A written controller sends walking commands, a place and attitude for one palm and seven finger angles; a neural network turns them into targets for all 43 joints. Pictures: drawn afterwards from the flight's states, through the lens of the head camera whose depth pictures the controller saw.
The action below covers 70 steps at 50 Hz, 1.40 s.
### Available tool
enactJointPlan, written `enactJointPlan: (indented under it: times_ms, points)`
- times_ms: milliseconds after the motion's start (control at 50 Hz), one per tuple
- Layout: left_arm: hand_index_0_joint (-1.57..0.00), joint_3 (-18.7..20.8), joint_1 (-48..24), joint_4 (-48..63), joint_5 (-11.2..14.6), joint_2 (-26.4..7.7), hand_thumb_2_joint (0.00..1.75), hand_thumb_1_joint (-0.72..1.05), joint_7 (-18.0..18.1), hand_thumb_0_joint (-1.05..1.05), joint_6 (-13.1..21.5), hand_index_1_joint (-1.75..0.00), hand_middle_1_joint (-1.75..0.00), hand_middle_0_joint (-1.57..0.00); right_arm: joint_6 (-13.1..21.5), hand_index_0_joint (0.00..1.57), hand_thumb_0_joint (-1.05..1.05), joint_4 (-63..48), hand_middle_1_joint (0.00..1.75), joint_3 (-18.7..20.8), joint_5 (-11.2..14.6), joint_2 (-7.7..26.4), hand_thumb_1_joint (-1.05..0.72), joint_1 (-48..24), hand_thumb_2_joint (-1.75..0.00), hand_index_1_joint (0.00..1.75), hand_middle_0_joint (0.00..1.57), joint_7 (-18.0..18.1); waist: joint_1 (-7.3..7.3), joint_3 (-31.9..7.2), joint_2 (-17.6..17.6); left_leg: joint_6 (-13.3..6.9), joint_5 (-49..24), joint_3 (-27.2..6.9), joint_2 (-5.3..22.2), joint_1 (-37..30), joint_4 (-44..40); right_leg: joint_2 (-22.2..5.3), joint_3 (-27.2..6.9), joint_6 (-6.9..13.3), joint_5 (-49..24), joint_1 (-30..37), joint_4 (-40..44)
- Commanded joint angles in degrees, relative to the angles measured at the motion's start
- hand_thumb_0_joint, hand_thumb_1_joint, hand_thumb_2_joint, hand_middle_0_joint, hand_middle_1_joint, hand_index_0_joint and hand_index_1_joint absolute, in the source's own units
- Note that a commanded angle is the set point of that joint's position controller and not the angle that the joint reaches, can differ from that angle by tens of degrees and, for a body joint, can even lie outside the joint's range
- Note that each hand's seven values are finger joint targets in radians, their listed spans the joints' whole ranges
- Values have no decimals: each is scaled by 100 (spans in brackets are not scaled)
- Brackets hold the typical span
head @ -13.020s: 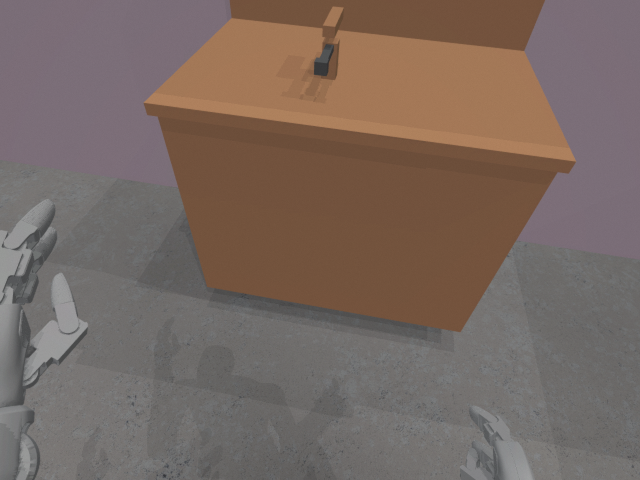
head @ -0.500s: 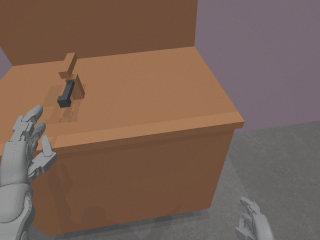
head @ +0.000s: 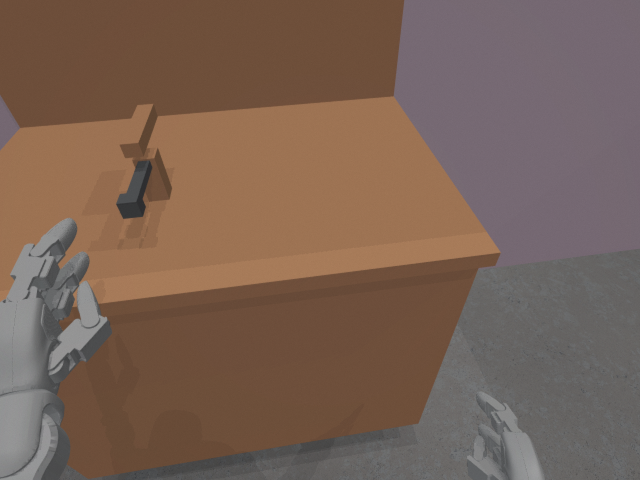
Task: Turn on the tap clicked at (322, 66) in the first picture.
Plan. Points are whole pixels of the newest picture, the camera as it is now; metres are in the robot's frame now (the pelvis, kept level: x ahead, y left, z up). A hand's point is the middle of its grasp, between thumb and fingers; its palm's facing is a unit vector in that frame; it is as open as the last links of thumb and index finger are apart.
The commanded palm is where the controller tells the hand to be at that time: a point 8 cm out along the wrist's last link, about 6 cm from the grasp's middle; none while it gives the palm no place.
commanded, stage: turn the palm inward beside the body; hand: left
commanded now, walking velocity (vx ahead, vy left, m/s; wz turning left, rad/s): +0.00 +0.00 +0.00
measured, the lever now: (131, 205) +0.41 +0.36 +0.13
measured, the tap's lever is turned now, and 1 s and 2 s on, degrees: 0 0 0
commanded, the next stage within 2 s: reach beside the lever's end, fingers flat in 1.08 s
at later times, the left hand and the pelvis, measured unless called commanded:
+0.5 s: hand (90, 351) +0.16 +0.24 +0.17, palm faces +0.47 -0.87 -0.12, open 7.4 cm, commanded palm +0.11 +0.28 +0.18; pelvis -0.02 +0.00 +0.00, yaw +0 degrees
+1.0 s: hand (110, 342) +0.17 +0.23 +0.17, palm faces +0.48 -0.87 -0.10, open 7.4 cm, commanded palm +0.12 +0.26 +0.18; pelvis -0.01 -0.01 +0.00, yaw +1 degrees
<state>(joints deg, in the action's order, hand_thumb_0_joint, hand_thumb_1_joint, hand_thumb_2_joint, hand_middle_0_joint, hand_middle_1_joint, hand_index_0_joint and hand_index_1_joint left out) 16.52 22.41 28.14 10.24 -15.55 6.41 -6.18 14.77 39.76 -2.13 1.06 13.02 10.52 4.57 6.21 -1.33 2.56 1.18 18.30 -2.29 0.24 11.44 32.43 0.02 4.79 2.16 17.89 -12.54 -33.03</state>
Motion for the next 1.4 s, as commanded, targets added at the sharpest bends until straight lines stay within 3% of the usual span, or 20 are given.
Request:
enactJointPlan:
  times_ms: [0,140,180,200,300,420,460,560,580,740,780,820,860,1000,1060,1120,1180,1260,1340,1380]
  points:
    - [-20,460,-480,1359,22,-807,90,90,128,0,273,-30,-30,-20,391,20,0,-946,30,200,14,560,-90,-817,-90,30,20,34,1,-488,86,-179,-1463,136,-122,128,-489,-4,-60,-144,-1350,314,498]
    - [-20,351,-774,1422,48,-710,90,90,207,0,-117,-30,-30,-20,336,20,0,-962,30,128,36,544,-90,-1008,-90,30,20,97,-27,-113,-10,-170,-708,48,-101,225,-732,14,-62,-145,-472,183,760]
    - [-20,251,-855,1540,21,-626,90,90,248,0,-187,-30,-30,-20,348,20,0,-984,30,87,52,490,-90,-1111,-90,30,20,100,-17,-100,251,-154,-512,43,-113,194,-799,10,-73,-127,-293,167,792]
    - [-20,291,-861,1499,26,-677,90,90,277,0,-212,-30,-30,-20,346,20,0,-973,30,82,43,512,-90,-1074,-90,30,20,115,-31,-56,62,-162,-436,27,-109,224,-809,13,-70,-138,-227,170,822]
    - [-20,229,-783,1727,44,-621,90,90,290,0,-211,-30,-30,-20,390,20,0,-982,30,63,23,495,-90,-1112,-90,30,20,110,2,-265,98,-157,-521,31,-123,121,-836,21,-65,-122,-315,312,820]
    - [-20,250,-604,1541,208,-527,90,90,241,0,-404,-30,-30,-20,380,20,0,-923,30,51,63,491,-90,-1208,-90,30,20,134,2,-17,-95,-182,-227,47,-135,204,-854,3,-108,-161,-48,295,1015]
    - [-20,310,-636,1605,201,-593,90,90,262,0,-485,-30,-30,-20,390,20,0,-931,30,50,90,505,-90,-1255,-90,30,20,117,14,21,84,-168,-216,51,-137,188,-853,6,-131,-150,-18,286,1058]
    - [-20,303,-834,1803,222,-604,90,90,303,0,-509,-30,-30,-20,424,20,0,-934,30,50,82,496,-90,-1267,-90,30,20,114,7,-51,209,-175,-352,78,-150,91,-805,-9,-162,-149,-98,328,1107]
    - [-20,159,-827,1854,249,-432,90,90,283,0,-483,-30,-30,-20,432,20,0,-937,30,31,86,443,-90,-1279,-90,30,20,115,5,-43,194,-183,-369,69,-161,96,-832,-18,-138,-145,-144,348,1076]
    - [-20,240,-675,1669,312,-480,90,90,199,0,-621,-30,-30,-20,413,20,0,-920,30,70,84,501,-90,-1256,-90,30,20,116,22,-98,-119,-217,-644,100,-155,41,-753,-25,-172,-177,-392,412,1120]
    - [-20,203,-664,1706,311,-413,90,90,185,0,-659,-30,-30,-20,410,20,0,-938,30,51,102,466,-90,-1266,-90,30,20,104,45,-145,75,-210,-719,114,-167,4,-772,-20,-158,-157,-503,459,1069]
    - [-20,287,-681,1631,334,-488,90,90,187,0,-689,-30,-30,-20,399,20,0,-932,30,61,88,497,-90,-1239,-90,30,20,113,35,-112,-143,-221,-763,109,-159,26,-736,-23,-170,-184,-559,445,1085]
    - [-20,394,-709,1720,322,-592,90,90,208,0,-676,-30,-30,-20,422,20,0,-946,30,74,94,507,-90,-1252,-90,30,20,90,49,-194,22,-210,-902,119,-159,-52,-683,-13,-192,-177,-711,451,1078]
    - [-20,317,-662,1738,340,-487,90,90,185,0,-559,-30,-30,-20,432,20,0,-967,30,93,85,493,-90,-1127,-90,30,20,67,31,-313,-178,-222,-1199,137,-156,-29,-604,-31,-168,-194,-1224,512,893]
    - [-20,400,-647,1641,362,-554,90,90,158,0,-628,-30,-30,-20,426,20,0,-960,30,96,108,511,-90,-1170,-90,30,20,66,34,-218,37,-219,-1126,155,-161,-43,-561,-33,-226,-194,-1130,431,964]
    - [-20,312,-656,1700,361,-479,90,90,136,0,-640,-30,-30,-20,413,20,0,-985,30,109,98,496,-90,-1149,-90,30,20,87,31,-303,-148,-234,-1142,166,-161,-19,-557,-53,-225,-214,-1171,486,932]
    - [-20,399,-682,1675,363,-528,90,90,152,0,-643,-30,-30,-20,411,20,0,-979,30,90,117,470,-90,-1148,-90,30,20,75,64,-306,22,-213,-1131,145,-167,16,-589,-39,-208,-185,-1118,491,905]
    - [-20,669,-1121,1134,390,-739,90,90,229,0,-675,-30,-30,-20,372,20,0,-855,30,109,133,525,-90,-1148,-90,30,20,142,-23,0,-127,-211,-857,130,-154,85,-582,-22,-277,-208,-682,258,1099]
    - [-20,587,-1550,997,382,-694,90,90,176,0,-609,-30,-30,-20,333,20,0,-840,30,128,118,519,-90,-1132,-90,30,20,187,-57,-270,-90,-220,-912,156,-181,49,-593,-56,-302,-214,-768,368,1041]
    - [-20,467,-1690,1036,370,-620,90,90,151,0,-546,-30,-30,-20,374,20,0,-844,30,99,123,479,-90,-1130,-90,30,20,181,-52,-401,145,-207,-991,122,-187,-48,-658,-32,-247,-171,-875,422,959]
